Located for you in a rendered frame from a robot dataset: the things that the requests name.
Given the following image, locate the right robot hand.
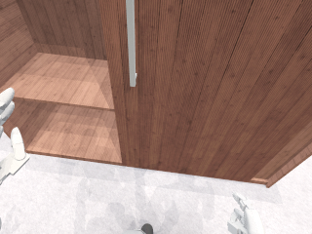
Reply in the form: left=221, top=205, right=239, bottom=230
left=227, top=191, right=266, bottom=234

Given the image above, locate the handle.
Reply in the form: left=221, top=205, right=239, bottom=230
left=126, top=0, right=137, bottom=87

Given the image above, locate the left robot hand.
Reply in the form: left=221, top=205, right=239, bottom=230
left=0, top=88, right=30, bottom=185

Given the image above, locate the wardrobe door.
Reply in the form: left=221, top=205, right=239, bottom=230
left=253, top=121, right=312, bottom=179
left=98, top=0, right=312, bottom=182

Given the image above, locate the left robot foot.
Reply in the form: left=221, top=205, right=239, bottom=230
left=140, top=223, right=154, bottom=234

